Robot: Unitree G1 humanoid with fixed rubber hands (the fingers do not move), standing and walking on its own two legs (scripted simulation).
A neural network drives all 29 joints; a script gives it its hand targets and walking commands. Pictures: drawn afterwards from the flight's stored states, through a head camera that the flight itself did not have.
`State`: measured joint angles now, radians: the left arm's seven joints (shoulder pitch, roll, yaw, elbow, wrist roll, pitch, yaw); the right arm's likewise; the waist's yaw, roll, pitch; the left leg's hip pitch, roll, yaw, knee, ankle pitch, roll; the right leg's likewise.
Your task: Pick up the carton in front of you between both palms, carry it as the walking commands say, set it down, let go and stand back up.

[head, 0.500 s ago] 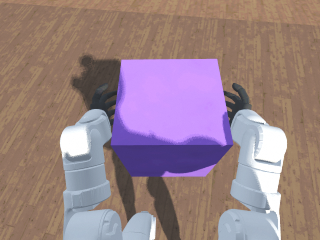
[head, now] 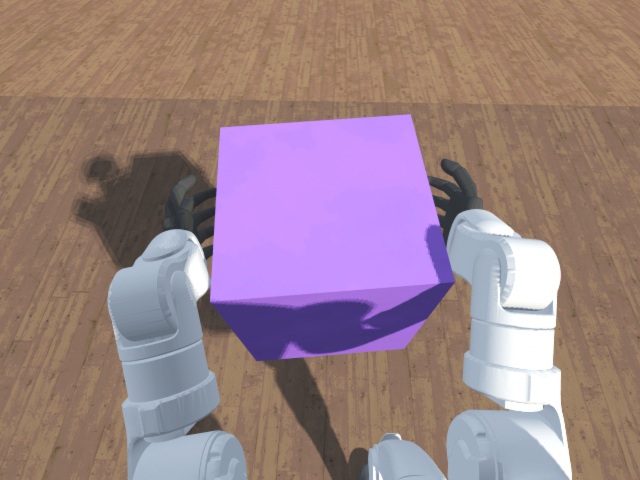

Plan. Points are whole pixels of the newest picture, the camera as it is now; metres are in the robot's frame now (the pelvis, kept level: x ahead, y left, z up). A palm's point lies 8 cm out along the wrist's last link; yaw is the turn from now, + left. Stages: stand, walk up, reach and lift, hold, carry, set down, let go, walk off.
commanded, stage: carry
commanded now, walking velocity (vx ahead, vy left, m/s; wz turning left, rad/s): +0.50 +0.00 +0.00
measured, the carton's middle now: (324, 252) +0.37 -0.01 +0.09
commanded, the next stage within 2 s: none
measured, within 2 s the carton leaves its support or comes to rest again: neither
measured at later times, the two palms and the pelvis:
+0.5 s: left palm (202, 68) +0.66 +0.15 +0.20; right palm (399, 65) +0.64 -0.15 +0.20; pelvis +0.31 +0.02 +0.03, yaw -2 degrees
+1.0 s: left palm out of the picture +0.93 +0.16 +0.23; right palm out of the picture +0.96 -0.14 +0.23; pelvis +0.61 -0.02 +0.08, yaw +0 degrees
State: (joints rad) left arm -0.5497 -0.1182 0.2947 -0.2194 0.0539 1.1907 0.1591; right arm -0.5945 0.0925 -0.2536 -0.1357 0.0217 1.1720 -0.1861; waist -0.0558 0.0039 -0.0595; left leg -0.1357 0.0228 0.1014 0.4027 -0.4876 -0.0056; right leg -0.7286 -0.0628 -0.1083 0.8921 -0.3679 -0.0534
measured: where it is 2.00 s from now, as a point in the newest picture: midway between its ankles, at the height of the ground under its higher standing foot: (300, 189)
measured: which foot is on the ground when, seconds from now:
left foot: down 0.00-0.08, up 0.10-0.44, down 0.46-0.94, up 0.96-1.00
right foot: up 0.00-0.02, down 0.04-0.46, up 0.48-0.90, down 0.92-1.00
